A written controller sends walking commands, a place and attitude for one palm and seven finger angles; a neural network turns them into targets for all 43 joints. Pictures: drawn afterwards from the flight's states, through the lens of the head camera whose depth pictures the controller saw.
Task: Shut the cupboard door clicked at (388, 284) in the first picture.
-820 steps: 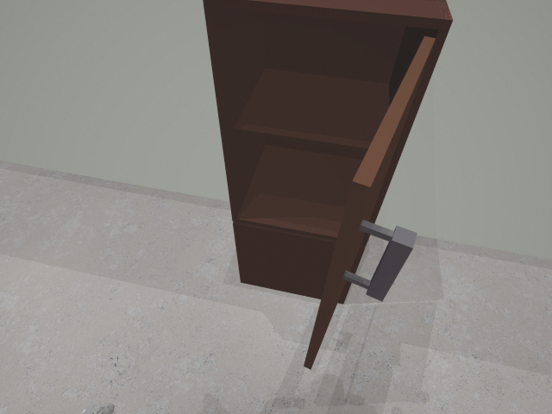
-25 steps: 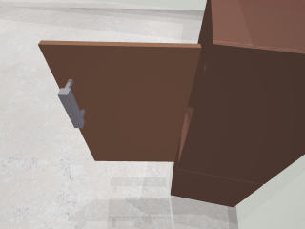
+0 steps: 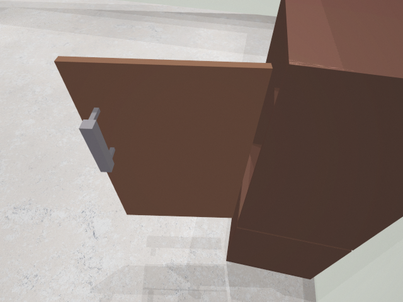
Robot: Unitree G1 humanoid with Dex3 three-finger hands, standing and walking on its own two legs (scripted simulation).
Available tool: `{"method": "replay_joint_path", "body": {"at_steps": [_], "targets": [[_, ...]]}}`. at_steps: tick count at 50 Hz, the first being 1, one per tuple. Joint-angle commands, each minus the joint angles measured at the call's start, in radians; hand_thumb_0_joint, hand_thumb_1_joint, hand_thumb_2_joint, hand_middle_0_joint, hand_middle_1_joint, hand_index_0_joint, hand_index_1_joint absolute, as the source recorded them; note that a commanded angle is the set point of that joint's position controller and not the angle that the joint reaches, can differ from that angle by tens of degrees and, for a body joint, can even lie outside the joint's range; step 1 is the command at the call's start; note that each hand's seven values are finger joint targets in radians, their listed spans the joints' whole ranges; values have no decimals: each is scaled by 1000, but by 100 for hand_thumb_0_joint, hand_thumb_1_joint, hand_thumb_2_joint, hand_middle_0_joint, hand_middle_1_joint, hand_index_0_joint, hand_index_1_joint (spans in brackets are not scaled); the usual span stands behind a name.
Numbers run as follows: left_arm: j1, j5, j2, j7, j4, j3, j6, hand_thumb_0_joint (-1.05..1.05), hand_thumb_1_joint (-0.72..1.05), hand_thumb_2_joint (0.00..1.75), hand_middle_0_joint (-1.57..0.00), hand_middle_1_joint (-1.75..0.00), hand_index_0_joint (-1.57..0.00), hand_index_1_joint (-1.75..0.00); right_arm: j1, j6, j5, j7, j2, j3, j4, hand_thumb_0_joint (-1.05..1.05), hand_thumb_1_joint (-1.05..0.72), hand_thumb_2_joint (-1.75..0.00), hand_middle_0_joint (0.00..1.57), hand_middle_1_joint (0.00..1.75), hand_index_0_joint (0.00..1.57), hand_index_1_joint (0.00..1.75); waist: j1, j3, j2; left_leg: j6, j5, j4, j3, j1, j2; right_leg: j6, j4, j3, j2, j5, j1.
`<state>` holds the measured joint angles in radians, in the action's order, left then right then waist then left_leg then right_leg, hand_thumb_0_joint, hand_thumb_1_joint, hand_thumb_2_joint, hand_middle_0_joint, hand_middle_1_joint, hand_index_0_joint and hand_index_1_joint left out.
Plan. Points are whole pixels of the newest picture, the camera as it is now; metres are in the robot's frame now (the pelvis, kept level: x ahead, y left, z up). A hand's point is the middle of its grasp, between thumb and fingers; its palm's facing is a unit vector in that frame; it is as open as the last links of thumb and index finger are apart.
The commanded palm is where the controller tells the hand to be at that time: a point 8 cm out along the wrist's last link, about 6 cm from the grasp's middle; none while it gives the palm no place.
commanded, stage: raise the hand and make a fist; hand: left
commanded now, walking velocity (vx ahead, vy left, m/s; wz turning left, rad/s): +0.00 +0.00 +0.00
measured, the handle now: (101, 140) +0.41 +0.25 +0.08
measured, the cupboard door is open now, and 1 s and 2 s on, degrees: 100 100 100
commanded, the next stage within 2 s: bring the fist close to the handle in 1.96 s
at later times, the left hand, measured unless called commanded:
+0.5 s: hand out of the picture +0.11 +0.19 -0.05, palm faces +0.12 -0.99 -0.02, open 6.0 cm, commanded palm +0.11 +0.24 -0.03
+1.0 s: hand (91, 278) +0.15 +0.20 +0.02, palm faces +0.03 -1.00 -0.04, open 3.7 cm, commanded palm +0.12 +0.25 +0.03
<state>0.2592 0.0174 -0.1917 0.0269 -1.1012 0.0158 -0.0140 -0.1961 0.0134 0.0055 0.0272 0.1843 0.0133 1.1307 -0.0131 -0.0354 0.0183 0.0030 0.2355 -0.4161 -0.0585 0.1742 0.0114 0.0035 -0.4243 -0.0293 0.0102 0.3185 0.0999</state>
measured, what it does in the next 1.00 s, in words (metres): lowers itself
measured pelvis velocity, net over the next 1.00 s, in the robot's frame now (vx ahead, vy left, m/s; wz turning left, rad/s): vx -0.06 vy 0.01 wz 0.03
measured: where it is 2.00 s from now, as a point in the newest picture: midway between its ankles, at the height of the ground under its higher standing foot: outside the picture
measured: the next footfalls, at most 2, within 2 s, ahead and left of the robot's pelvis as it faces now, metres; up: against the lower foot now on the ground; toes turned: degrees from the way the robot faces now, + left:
none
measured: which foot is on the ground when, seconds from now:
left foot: down 0.00-1.00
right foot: down 0.00-1.00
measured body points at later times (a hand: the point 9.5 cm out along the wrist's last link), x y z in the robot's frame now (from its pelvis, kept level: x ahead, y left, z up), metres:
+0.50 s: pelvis -0.07 -0.02 -0.09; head -0.03 -0.02 +0.36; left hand +0.09 +0.24 -0.05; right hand +0.17 -0.25 -0.13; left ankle -0.01 +0.12 -0.74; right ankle -0.06 -0.12 -0.74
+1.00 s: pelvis -0.06 +0.01 -0.06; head -0.02 +0.01 +0.39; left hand +0.15 +0.26 +0.02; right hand +0.10 -0.22 -0.14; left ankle -0.01 +0.12 -0.74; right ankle -0.06 -0.11 -0.74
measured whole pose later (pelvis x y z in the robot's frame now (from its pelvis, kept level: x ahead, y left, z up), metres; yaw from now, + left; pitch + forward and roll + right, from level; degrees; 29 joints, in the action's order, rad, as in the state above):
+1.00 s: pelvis -0.06 +0.01 -0.06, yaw +2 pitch +9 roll -2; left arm 0.42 -0.28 -0.23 -0.22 0.15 -0.14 -0.29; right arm -0.31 0.25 -0.04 0.07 0.25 0.02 0.56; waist -0.01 0.09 -0.04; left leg -0.02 0.41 -0.99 0.01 0.73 0.02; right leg 0.01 -0.96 0.05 0.01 0.49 0.62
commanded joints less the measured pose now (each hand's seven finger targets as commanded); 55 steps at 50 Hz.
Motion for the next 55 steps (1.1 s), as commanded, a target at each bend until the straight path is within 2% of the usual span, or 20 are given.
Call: {"method": "replay_joint_path", "body": {"at_steps": [1, 2, 3, 4, 5, 6, 7, 8, 9, 10, 12, 14, 16, 19, 23, 25, 28, 35, 44, 55], "targets": [[64, -5, -129, 10, 30, -28, -12, 0, 90, 90, -20, -30, -20, -30, -36, 21, 4, 6, 122, -25, -33, 0, -90, -90, 20, 30, 20, 30, 2, 17, -4, -29, -270, 42, 80, -73, 92, -28, 58, -54, 92, -327, 65], [133, 12, -97, 52, 8, -26, -36, 0, 90, 90, -20, -30, -20, -30, 5, 24, -5, -4, 128, -31, -101, 0, -90, -90, 20, 30, 20, 30, -3, -25, -22, -4, -371, -178, 44, -5, 101, 2, 64, -95, 132, -614, 112], [-723, -118, -715, 65, 1615, -468, -321, 0, 90, 90, -20, -30, -20, -30, -152, 218, -24, 95, 306, -66, -340, 0, -90, -90, 20, 30, 20, 30, 152, 400, -53, -41, -495, -173, 65, -384, 38, -5, -217, 63, 26, -700, 112], [6, -142, -191, 72, 1251, -84, -238, 0, 90, 90, -22, -32, -22, -32, -63, 295, -69, 116, 205, -27, -364, 0, -90, -90, 20, 30, 20, 30, 44, 542, -427, -38, -702, -100, 88, -462, 52, -3, -332, 116, -33, -342, 217], [220, -197, 21, 81, 1263, -1, -108, 0, 90, 90, -24, -34, -24, -34, -27, 337, -53, 83, 153, -33, -394, 0, -90, -90, 20, 30, 20, 30, 28, 462, -401, -5, -816, -39, 105, -352, 67, -11, -299, 130, -36, -79, 245], [100, -168, 4, 80, 1200, -25, -105, 0, 90, 90, -25, -36, -25, -36, -54, 354, -47, 44, 155, -50, -364, 0, -90, -90, 20, 30, 20, 30, 68, 226, -176, -5, -654, -87, 104, -158, 62, -4, -261, 112, -20, -69, 325], [50, -170, 3, 56, 1154, -58, -139, 0, 90, 90, -27, -38, -27, -38, -41, 353, -33, 25, 163, -73, -412, 0, -90, -90, 20, 30, 20, 30, 77, 46, -80, -4, -410, -136, 115, 15, 36, -9, -186, 131, -17, -89, 378], [58, -176, -48, 31, 1063, -130, -195, 0, 90, 90, -29, -40, -29, -40, -18, 353, -21, 15, 184, -87, -442, 0, -90, -90, 20, 30, 20, 30, 79, -20, 46, 0, -179, -191, 113, 172, 10, -12, -156, 140, -8, -108, 421], [188, -197, -27, -12, 953, -161, -271, 0, 90, 90, -31, -42, -31, -42, 15, 353, -12, 8, 173, -91, -472, 0, -90, -90, 20, 30, 20, 30, 47, -37, 191, -5, -71, -247, 103, 282, -7, -6, -177, 131, -5, -79, 474], [326, -212, -16, -73, 877, -192, -346, 0, 90, 90, -33, -44, -33, -44, 23, 350, -18, -6, 168, -98, -504, 0, -90, -90, 20, 30, 20, 30, -2, -3, 193, -3, -111, -296, 90, 329, -21, -15, -232, 116, 0, -176, 454], [432, -262, -14, -226, 870, -256, -515, 0, 90, 90, -36, -48, -36, -48, 48, 335, -4, -31, 160, -110, -546, 0, -90, -90, 20, 30, 20, 30, -62, 214, 254, 14, -194, -441, 62, 426, -38, 2, -436, 95, 11, -468, 443], [374, -300, -42, -382, 868, -262, -644, 0, 90, 90, -40, -52, -40, -52, 80, 330, -15, -41, 159, -119, -595, 0, -90, -90, 20, 30, 20, 30, -58, 238, 219, 21, -42, -518, 46, 555, -51, 5, -493, 33, 22, -297, 533], [336, -335, -130, -442, 951, -324, -600, 0, 90, 90, -44, -56, -44, -56, 95, 303, -29, -37, 177, -118, -684, 0, -90, -90, 20, 30, 20, 30, -83, 288, 22, 4, -6, -547, 17, 564, -60, -12, -486, -17, 31, -140, 528], [159, -375, -183, -407, 1165, -354, -507, 0, 90, 90, -49, -62, -49, -62, 90, 287, -46, -4, 167, -105, -768, 0, -90, -90, 20, 30, 20, 30, -52, 342, -3, -14, 113, -574, 22, 579, -49, 3, -404, -77, 30, 148, 569], [-79, -339, -181, -308, 1470, -262, -561, 0, 90, 90, -57, -70, -57, -70, 38, 311, -38, 33, 164, -86, -768, 0, -90, -90, 20, 30, 20, 30, 30, 323, -78, -37, 192, -603, 62, 533, -16, -12, -381, -74, 2, 331, 690], [-139, -316, -169, -293, 1513, -197, -574, 0, 90, 90, -60, -74, -60, -74, 25, 326, -36, 50, 173, -72, -746, 0, -90, -90, 20, 30, 20, 30, 67, 294, -72, -45, 221, -599, 83, 522, -5, -19, -407, -40, -19, 329, 729], [-47, -316, -148, -320, 1403, -161, -511, 0, 90, 90, -66, -80, -66, -80, 7, 337, -46, 66, 181, -62, -723, 0, -90, -90, 20, 30, 20, 30, 65, 250, -75, -41, 245, -568, 100, 531, -1, -21, -401, -15, -27, 313, 721], [116, -336, -217, -279, 1335, -309, -264, 0, 90, 90, -79, -94, -79, -94, 29, 296, -55, 71, 153, -49, -763, 0, -90, -90, 20, 30, 20, 30, -34, 265, -34, -32, 165, -454, 98, 490, -11, -16, -331, 9, -18, 265, 542], [111, -323, -139, -242, 1435, -217, -358, 0, 90, 90, -95, -112, -95, -112, -18, 317, -34, 42, 171, -44, -751, 0, -90, -90, 20, 30, 20, 30, 3, 283, -53, -25, 52, -408, 110, 384, -3, -19, -402, 96, -35, 23, 536], [90, -318, -189, -218, 1519, -264, -285, 0, 90, 90, -115, -134, -115, -134, -16, 294, -45, 46, 174, -35, -754, 0, -90, -90, 20, 30, 20, 30, -15, 284, -69, -22, -4, -337, 119, 290, -1, -26, -364, 111, -43, -62, 439]]}}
